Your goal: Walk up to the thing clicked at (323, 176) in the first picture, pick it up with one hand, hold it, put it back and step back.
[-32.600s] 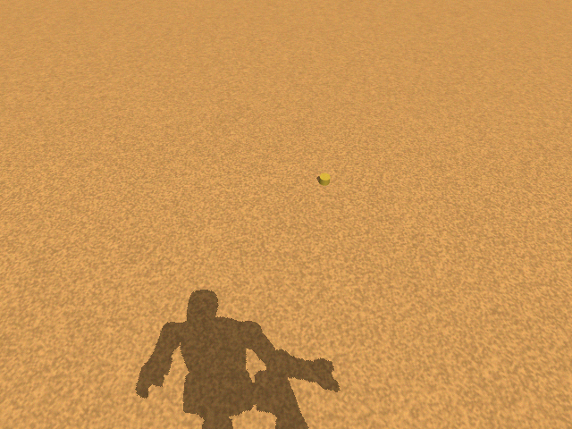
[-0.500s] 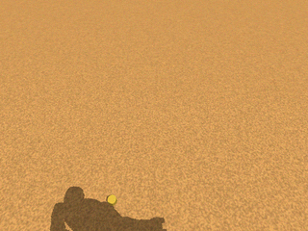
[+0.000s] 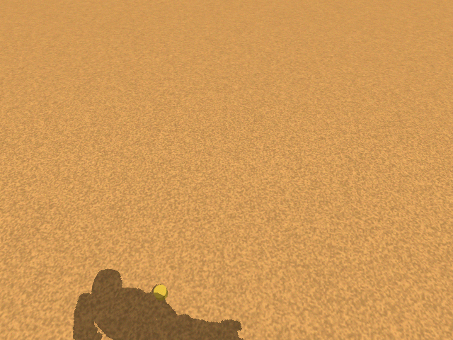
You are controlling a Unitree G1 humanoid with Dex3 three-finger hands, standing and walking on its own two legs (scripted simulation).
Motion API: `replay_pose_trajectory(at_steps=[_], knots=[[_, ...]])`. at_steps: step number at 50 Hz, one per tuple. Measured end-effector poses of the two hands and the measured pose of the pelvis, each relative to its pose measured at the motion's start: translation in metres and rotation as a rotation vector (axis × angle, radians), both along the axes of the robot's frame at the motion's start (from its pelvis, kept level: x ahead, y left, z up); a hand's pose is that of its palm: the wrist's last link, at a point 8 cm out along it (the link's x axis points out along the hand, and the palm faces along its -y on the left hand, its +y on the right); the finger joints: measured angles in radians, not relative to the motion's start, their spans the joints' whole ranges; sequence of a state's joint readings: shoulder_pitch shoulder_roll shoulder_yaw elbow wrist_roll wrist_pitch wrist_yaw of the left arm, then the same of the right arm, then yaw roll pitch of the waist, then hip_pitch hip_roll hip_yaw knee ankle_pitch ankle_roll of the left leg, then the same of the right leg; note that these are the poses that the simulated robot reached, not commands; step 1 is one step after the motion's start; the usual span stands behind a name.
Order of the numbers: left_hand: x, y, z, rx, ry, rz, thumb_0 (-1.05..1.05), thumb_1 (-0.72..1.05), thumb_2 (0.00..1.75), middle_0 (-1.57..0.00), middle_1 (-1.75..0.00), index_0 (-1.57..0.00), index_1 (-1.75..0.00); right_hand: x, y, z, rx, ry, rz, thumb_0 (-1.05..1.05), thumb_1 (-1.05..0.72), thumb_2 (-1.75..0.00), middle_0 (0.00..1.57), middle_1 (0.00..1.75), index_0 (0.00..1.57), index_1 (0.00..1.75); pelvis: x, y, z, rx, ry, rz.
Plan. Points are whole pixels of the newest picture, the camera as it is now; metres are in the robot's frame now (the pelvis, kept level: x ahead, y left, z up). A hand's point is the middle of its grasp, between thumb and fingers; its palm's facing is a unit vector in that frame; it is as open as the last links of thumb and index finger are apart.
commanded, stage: stand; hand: left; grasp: from above
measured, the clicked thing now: (160, 292) +0.43 +0.27 -0.76
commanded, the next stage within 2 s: step back in 1.12 s
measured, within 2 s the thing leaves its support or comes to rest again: neither
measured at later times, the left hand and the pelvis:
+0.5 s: hand out of the picture +0.07 +0.23 -0.16, palm faces +0.01 -0.95 -0.31, open 7.4 cm; pelvis +0.01 +0.00 +0.00, yaw +0 degrees
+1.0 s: hand out of the picture +0.07 +0.24 -0.16, palm faces -0.01 -0.94 -0.34, open 7.4 cm; pelvis +0.01 +0.00 +0.00, yaw +0 degrees
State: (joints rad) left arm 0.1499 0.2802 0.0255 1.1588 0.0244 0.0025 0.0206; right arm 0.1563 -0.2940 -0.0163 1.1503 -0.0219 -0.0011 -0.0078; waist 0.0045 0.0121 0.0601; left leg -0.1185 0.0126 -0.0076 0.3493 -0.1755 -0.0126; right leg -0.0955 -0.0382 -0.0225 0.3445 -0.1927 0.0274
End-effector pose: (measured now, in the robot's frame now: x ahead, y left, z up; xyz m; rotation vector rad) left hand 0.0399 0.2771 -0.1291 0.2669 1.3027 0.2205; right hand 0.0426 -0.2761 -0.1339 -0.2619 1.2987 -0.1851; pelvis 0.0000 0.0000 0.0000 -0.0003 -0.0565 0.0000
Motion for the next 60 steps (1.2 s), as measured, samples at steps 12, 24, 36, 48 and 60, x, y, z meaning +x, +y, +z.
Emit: replay_pose_trajectory(at_steps=[12,24,36,48,60], knots=[[0.013,-0.012,-0.002,-0.021,-0.006,-0.006,0.0,0.9,0.9,-0.2,-0.3,-0.2,-0.3,0.013,0.006,-0.002,0.021,-0.011,0.0,0.01,-0.91,-0.9,0.2,0.3,0.2,0.3,0.009,-0.002,0.001,0.0,0.008,-0.003],[0.025,-0.006,0.002,-0.007,-0.045,-0.018,0.0,0.9,0.9,-0.2,-0.3,-0.2,-0.3,0.021,-0.005,0.004,-0.007,-0.042,0.003,0.01,-0.91,-0.9,0.2,0.3,0.2,0.3,0.007,-0.003,0.001,-0.001,0.007,-0.003],[0.027,0.009,0.008,0.026,-0.059,-0.028,0.0,0.9,0.9,-0.2,-0.3,-0.2,-0.3,0.024,-0.019,0.011,-0.036,-0.051,0.01,0.01,-0.91,-0.9,0.2,0.3,0.2,0.3,0.005,-0.004,0.001,-0.001,0.01,-0.001],[0.027,0.009,0.008,0.023,-0.05,-0.038,0.0,0.9,0.9,-0.2,-0.3,-0.2,-0.3,0.023,-0.019,0.01,-0.028,-0.043,0.016,0.01,-0.91,-0.9,0.2,0.3,0.2,0.3,0.005,-0.005,0.001,0.0,0.013,-0.003],[0.031,0.012,0.008,0.031,-0.068,-0.028,0.0,0.9,0.9,-0.2,-0.3,-0.21,-0.3,0.026,-0.025,0.008,-0.031,-0.05,0.008,0.01,-0.91,-0.9,0.2,0.3,0.2,0.3,-0.003,-0.006,-0.003,-0.004,0.023,-0.007]])
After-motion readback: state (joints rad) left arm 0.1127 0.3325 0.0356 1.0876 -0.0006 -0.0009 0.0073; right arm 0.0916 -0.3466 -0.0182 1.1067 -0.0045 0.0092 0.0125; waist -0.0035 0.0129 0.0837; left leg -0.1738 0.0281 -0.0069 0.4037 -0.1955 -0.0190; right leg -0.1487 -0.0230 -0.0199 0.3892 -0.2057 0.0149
